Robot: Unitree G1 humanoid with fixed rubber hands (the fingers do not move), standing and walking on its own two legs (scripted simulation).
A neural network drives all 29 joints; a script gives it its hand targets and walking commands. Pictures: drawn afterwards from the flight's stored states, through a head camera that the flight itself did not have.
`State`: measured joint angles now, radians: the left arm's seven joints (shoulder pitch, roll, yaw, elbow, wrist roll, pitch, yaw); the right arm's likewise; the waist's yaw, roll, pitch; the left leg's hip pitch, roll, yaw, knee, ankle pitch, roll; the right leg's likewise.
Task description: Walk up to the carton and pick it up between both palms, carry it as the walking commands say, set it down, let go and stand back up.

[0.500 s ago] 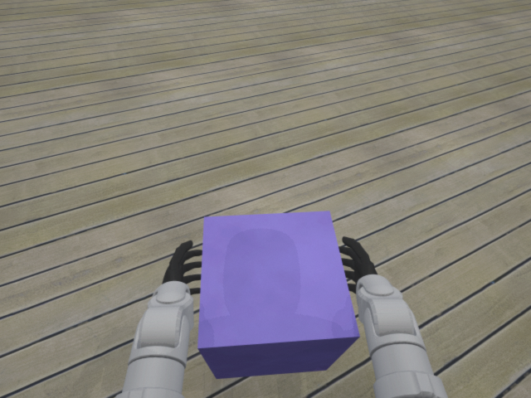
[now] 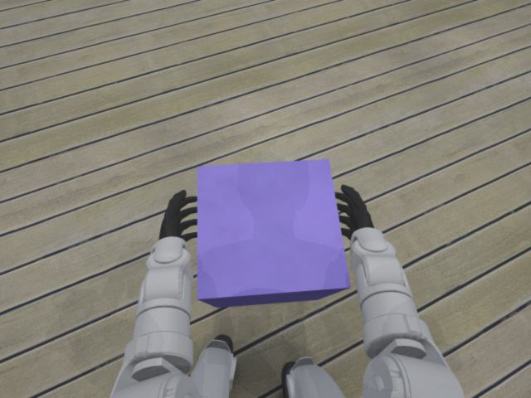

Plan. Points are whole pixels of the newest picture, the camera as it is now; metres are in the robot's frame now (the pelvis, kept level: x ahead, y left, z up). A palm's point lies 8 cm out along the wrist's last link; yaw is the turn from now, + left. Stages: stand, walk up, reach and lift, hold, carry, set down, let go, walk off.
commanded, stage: set down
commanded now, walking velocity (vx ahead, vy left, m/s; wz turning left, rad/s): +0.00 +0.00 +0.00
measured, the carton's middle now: (266, 242) +0.37 +0.02 -0.13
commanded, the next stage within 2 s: none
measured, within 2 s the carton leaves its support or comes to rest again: neither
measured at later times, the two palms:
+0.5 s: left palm (177, 242) +0.37 +0.18 -0.15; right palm (334, 233) +0.40 -0.12 -0.15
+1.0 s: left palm (185, 240) +0.40 +0.18 -0.23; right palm (322, 234) +0.43 -0.11 -0.23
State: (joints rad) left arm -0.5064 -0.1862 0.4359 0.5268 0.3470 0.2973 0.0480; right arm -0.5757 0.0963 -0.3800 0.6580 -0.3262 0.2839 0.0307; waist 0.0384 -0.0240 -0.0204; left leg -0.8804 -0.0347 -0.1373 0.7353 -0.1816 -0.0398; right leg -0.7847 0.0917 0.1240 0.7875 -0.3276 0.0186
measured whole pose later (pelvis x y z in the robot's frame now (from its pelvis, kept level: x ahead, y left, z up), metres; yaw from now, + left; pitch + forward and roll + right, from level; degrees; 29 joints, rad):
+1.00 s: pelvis -0.01 +0.00 -0.15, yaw -2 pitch +44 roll -3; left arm -0.75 -0.08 0.44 0.65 0.21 0.22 0.09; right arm -0.82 0.01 -0.34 0.79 -0.18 0.20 -0.05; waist 0.07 -0.03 -0.25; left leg -1.76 -0.09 -0.14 1.39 -0.39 -0.06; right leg -1.66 0.15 0.10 1.45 -0.56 0.05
